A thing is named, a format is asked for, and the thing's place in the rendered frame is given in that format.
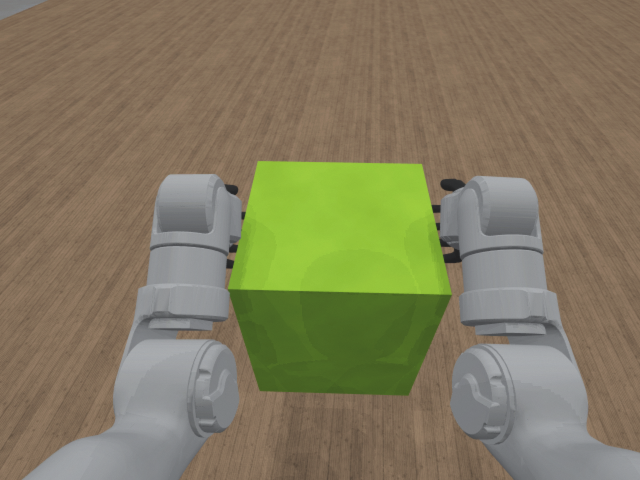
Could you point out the right robot upper arm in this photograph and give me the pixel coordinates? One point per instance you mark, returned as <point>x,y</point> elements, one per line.
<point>528,406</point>

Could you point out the carton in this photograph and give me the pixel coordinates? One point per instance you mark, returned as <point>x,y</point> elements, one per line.
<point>339,282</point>

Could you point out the robot right forearm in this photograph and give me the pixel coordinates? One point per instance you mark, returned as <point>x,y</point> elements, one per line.
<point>494,223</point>

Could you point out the right robot hand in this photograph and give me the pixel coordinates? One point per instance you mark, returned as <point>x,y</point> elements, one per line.
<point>449,185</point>

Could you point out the robot left forearm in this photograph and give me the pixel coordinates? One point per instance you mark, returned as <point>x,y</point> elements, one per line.
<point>196,220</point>

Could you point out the left robot upper arm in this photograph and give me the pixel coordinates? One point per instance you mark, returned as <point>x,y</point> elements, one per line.
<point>170,396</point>

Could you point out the left robot hand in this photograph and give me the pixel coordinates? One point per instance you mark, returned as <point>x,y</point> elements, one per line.
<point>233,249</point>

